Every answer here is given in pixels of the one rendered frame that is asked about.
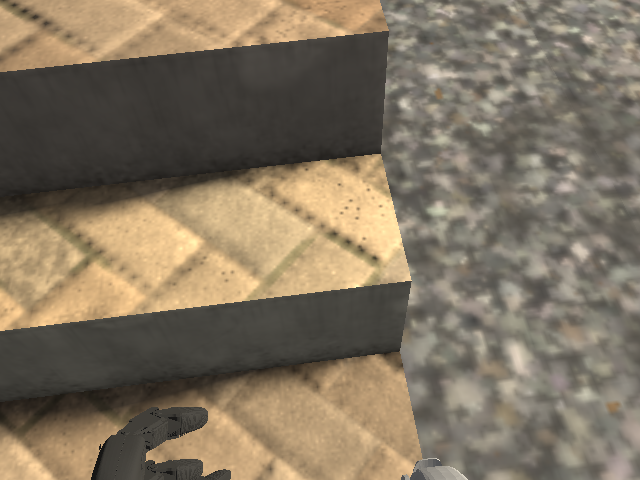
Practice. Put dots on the robot right shin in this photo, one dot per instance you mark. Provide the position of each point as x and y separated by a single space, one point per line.
424 463

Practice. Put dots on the left robot hand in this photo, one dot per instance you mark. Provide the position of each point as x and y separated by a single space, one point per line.
123 456

